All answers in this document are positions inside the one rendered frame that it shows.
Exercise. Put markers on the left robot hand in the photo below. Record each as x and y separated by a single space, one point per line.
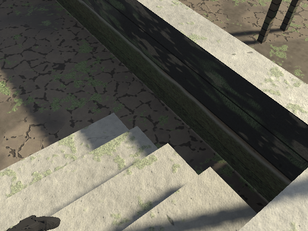
34 223

